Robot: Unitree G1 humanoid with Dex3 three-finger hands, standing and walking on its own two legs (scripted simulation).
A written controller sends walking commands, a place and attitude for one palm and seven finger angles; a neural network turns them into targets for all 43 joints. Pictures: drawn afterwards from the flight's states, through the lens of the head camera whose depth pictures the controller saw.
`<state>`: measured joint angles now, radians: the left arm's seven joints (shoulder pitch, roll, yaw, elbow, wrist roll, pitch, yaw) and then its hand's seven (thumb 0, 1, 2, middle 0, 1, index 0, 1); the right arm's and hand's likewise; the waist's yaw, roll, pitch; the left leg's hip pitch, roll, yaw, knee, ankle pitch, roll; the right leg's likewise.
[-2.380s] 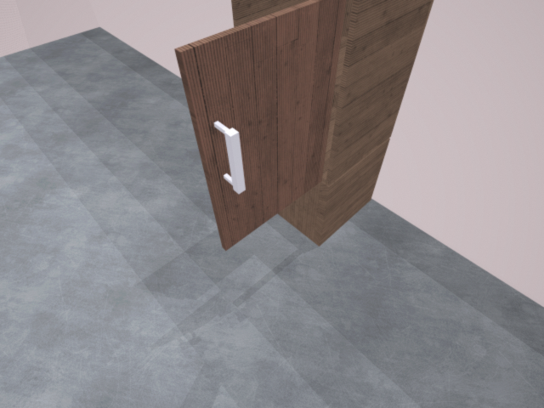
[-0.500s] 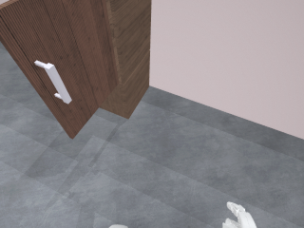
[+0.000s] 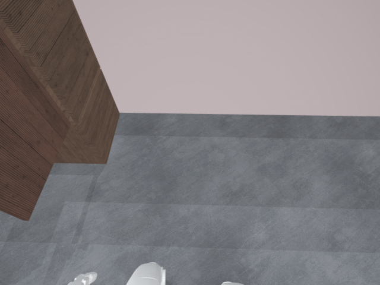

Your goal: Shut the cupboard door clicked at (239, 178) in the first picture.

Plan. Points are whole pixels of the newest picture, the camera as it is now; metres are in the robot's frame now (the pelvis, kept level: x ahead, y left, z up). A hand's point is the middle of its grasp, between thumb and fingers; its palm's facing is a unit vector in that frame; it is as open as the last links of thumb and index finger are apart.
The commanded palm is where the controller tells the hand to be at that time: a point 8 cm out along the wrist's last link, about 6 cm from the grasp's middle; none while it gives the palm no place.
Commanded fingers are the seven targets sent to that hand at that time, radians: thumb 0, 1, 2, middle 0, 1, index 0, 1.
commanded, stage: walk to a spot facing it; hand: left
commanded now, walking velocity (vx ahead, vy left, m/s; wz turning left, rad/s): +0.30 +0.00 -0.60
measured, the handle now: out of the picture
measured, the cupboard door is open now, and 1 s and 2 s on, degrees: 88 88 88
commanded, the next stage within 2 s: turn to face it in 1.28 s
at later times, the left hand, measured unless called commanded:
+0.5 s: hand (135, 214) +0.29 +0.17 -0.16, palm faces -0.32 -0.93 -0.16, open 7.4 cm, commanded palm none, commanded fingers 0.00 0.90 0.90 -0.20 -0.30 -0.20 -0.30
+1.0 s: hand (190, 169) +0.43 +0.03 -0.15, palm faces -0.41 -0.88 -0.24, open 7.2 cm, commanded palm none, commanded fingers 0.00 0.90 0.90 -0.20 -0.30 -0.20 -0.30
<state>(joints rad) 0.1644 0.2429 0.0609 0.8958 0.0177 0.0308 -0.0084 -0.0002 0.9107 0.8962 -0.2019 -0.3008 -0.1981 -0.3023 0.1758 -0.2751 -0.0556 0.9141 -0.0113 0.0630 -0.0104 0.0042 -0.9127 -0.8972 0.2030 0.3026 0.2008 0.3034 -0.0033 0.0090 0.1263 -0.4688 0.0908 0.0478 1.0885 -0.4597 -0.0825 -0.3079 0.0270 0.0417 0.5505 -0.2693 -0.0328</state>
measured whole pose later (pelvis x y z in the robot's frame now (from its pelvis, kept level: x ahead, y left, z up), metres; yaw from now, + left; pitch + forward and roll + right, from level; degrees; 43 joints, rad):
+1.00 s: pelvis +0.32 -0.14 +0.01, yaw -29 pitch +2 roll +1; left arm 0.29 0.19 0.05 1.04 0.01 -0.08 0.00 -0.01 0.94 0.90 -0.20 -0.30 -0.20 -0.30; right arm 0.15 -0.18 -0.04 0.97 -0.02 -0.01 0.01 0.00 -0.91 -0.90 0.20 0.30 0.20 0.30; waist 0.01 0.01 0.05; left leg -0.61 0.14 0.04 0.91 -0.18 -0.07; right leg -0.08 0.10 -0.03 0.30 -0.26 -0.12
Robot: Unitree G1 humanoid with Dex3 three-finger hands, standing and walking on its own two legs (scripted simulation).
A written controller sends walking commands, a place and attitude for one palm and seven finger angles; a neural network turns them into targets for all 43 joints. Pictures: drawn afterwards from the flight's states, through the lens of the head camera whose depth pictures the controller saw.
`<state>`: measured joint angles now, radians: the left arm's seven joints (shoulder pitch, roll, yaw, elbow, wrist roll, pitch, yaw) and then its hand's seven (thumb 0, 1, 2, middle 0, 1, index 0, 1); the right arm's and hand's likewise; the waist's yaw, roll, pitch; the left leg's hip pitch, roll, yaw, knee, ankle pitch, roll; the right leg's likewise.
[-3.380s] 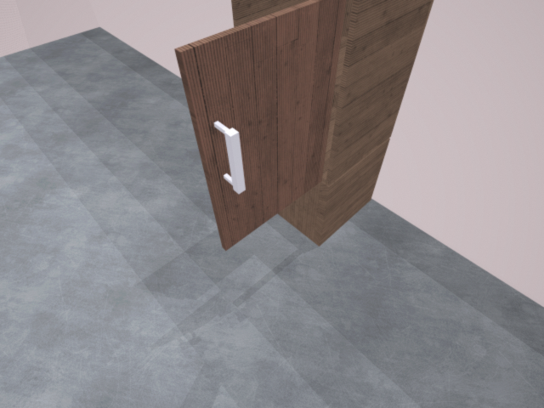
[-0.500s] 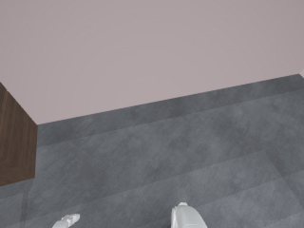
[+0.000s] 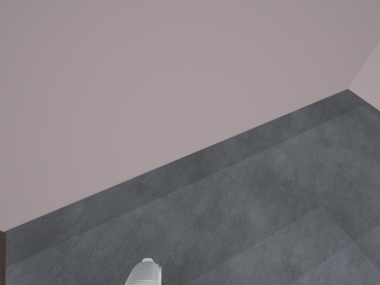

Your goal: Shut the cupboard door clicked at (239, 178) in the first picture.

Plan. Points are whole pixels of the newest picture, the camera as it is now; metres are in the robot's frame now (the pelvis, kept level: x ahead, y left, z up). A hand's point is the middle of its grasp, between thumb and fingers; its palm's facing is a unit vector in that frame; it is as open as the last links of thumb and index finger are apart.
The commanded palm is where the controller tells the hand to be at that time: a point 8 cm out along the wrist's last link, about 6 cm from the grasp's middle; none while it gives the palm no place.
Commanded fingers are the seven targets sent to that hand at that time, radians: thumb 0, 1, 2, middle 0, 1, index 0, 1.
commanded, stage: walk to a spot facing it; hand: left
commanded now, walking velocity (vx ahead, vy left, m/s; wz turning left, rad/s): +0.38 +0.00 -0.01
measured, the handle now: out of the picture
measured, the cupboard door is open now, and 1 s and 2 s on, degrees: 88 88 88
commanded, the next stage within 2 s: turn to face it in 0.28 s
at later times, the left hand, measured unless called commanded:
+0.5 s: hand (126, 216) +0.31 +0.21 -0.17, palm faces -0.03 -0.98 -0.18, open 7.3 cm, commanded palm none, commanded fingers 0.00 0.90 0.90 -0.20 -0.30 -0.20 -0.30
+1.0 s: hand (132, 191) +0.40 +0.22 -0.20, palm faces +0.27 -0.95 -0.16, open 7.3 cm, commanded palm none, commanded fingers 0.00 0.90 0.90 -0.20 -0.30 -0.20 -0.30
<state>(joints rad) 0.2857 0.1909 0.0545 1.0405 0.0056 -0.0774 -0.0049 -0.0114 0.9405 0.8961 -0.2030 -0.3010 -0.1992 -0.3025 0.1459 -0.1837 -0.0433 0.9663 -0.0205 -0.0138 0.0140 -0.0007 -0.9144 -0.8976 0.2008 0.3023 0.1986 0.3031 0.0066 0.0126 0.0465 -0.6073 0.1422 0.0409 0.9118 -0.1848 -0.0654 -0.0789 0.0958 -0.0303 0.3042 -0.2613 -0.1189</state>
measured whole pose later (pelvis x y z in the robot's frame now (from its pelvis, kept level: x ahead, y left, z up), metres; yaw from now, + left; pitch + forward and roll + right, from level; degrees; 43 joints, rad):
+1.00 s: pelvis +0.35 +0.01 -0.03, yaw +14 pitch +2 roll -1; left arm 0.14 0.22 0.07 0.95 0.02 0.05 0.01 -0.01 0.92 0.90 -0.20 -0.30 -0.20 -0.30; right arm 0.18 -0.20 -0.06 0.93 -0.03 0.01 0.01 0.00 -0.91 -0.90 0.20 0.30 0.20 0.30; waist -0.03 -0.07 0.05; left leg -0.42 0.06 0.09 0.71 -0.32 0.02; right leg -0.43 -0.12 -0.13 1.00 -0.53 0.07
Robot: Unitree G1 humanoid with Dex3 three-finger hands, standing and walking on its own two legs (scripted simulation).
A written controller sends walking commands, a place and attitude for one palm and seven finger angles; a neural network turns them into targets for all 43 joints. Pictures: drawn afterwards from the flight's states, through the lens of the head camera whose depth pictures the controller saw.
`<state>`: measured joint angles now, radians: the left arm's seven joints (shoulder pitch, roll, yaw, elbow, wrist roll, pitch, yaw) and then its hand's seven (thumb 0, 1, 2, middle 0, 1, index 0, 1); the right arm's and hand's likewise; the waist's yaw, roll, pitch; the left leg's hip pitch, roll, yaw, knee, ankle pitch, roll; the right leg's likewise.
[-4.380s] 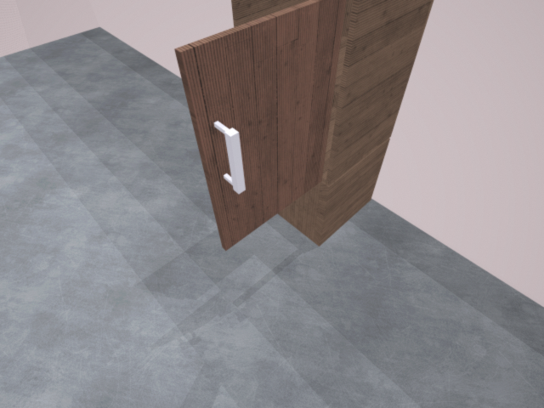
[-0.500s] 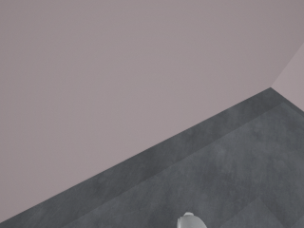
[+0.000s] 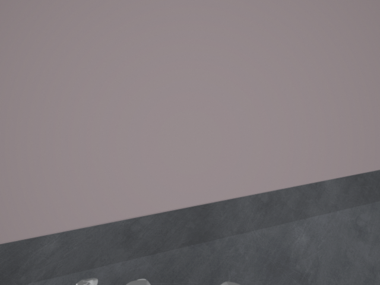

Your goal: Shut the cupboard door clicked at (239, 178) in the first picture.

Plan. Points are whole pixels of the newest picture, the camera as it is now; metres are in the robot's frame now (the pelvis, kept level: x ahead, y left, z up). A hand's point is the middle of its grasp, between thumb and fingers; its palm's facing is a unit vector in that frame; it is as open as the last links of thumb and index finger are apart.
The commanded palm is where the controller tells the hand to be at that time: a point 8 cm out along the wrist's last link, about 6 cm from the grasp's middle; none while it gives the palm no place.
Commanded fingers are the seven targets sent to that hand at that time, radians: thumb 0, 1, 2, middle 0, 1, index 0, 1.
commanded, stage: turn to face it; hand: left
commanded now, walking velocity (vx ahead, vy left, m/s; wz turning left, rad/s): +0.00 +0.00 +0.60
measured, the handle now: out of the picture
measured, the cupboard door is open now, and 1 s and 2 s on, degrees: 88 88 88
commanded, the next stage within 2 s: none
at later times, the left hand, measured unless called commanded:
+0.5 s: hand out of the picture +0.03 +0.14 -0.13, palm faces +0.32 -0.91 -0.28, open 7.4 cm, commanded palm none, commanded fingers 0.00 0.90 0.90 -0.20 -0.30 -0.20 -0.30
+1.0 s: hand out of the picture -0.04 +0.16 -0.14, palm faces +0.60 -0.75 -0.27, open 7.4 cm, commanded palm none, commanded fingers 0.00 0.90 0.90 -0.20 -0.30 -0.20 -0.30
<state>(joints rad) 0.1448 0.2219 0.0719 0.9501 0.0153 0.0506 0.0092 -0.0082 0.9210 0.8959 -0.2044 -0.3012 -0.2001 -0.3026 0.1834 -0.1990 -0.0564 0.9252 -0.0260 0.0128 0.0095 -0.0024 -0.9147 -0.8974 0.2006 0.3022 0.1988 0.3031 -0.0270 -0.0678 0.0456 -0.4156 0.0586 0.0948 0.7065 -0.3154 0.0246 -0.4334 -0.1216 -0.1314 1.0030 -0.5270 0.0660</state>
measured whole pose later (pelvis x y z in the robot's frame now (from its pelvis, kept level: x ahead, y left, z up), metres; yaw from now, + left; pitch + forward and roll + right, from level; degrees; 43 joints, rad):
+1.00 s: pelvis +0.01 -0.08 +0.02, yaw +37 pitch +1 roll -1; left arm 0.13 0.27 0.07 0.90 0.01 0.06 0.00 0.00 0.91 0.90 -0.20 -0.30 -0.20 -0.30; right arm 0.17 -0.22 -0.05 0.92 -0.02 0.05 0.01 0.00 -0.91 -0.90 0.21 0.30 0.21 0.30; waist 0.00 0.00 0.09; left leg -0.31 0.00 -0.07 0.48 -0.19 0.00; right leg -0.43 -0.06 0.00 0.89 -0.41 0.08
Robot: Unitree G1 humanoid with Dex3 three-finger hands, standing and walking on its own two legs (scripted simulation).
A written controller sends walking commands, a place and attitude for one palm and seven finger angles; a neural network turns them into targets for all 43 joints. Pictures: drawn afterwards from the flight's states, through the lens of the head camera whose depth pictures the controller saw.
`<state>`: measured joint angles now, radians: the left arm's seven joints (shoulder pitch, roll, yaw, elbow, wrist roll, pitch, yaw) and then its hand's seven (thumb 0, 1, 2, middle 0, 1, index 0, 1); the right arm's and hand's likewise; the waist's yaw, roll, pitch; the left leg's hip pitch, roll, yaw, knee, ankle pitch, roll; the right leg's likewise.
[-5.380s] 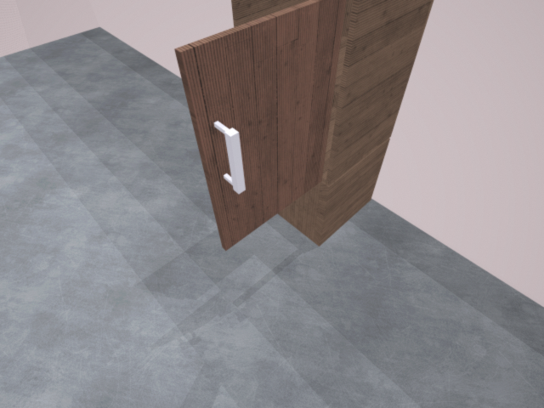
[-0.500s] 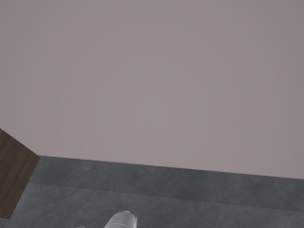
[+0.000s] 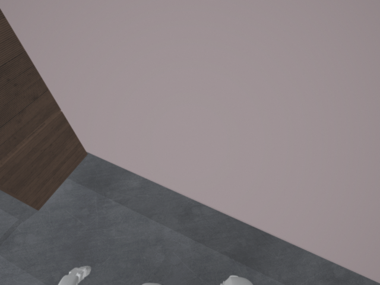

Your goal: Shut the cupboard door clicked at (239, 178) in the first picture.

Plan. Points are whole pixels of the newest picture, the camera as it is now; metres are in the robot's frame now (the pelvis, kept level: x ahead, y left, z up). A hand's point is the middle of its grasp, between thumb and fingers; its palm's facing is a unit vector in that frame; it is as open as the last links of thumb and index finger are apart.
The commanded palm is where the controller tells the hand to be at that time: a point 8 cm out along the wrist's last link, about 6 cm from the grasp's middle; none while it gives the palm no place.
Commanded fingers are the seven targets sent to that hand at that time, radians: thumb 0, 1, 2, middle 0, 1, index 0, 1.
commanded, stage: turn to face it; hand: left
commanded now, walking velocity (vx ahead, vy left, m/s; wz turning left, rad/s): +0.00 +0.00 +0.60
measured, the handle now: out of the picture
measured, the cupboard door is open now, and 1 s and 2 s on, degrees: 88 88 88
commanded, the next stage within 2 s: take the last steps up to it in 1.80 s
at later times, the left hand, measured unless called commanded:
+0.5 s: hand out of the picture -0.03 +0.19 -0.19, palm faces +0.37 -0.91 -0.21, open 7.3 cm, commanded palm none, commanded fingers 0.00 0.90 0.90 -0.20 -0.30 -0.20 -0.30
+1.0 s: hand out of the picture -0.04 +0.15 -0.15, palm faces +0.58 -0.76 -0.30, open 7.3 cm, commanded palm none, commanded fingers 0.00 0.90 0.90 -0.20 -0.30 -0.20 -0.30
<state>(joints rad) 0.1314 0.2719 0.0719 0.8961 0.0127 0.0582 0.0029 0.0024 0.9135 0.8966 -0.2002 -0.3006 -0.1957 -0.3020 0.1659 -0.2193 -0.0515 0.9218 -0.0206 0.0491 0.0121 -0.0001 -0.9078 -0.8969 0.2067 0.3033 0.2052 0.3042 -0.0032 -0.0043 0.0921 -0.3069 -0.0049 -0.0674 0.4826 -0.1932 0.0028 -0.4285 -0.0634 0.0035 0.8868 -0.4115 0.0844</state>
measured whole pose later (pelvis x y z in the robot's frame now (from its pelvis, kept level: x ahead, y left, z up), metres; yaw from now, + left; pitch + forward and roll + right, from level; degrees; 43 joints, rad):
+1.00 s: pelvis +0.00 -0.07 +0.00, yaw +37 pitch +0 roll +1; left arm 0.16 0.20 0.04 0.88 0.01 0.02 0.02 0.00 0.91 0.90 -0.20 -0.30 -0.20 -0.30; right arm 0.18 -0.26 -0.09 0.95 -0.01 0.09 0.02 0.00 -0.91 -0.90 0.20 0.30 0.20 0.30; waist -0.03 0.05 0.10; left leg -0.52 -0.05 -0.06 1.02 -0.44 -0.05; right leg -0.23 -0.05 -0.07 0.54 -0.31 -0.01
